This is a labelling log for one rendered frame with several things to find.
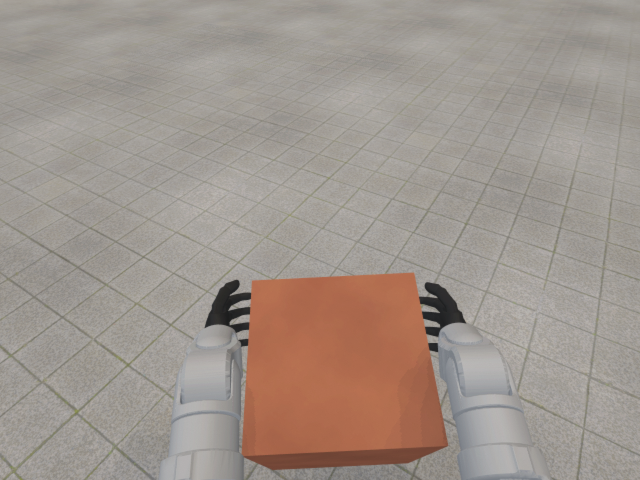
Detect carton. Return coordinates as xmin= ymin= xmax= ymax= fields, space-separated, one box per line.
xmin=242 ymin=273 xmax=448 ymax=470

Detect robot right forearm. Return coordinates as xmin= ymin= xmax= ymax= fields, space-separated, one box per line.
xmin=438 ymin=323 xmax=552 ymax=480

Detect robot left forearm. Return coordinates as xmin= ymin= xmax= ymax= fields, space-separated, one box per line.
xmin=158 ymin=325 xmax=244 ymax=480

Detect left robot hand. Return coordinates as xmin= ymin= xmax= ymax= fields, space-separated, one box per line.
xmin=205 ymin=280 xmax=251 ymax=347

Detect right robot hand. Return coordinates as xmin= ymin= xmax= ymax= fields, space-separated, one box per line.
xmin=419 ymin=282 xmax=466 ymax=352

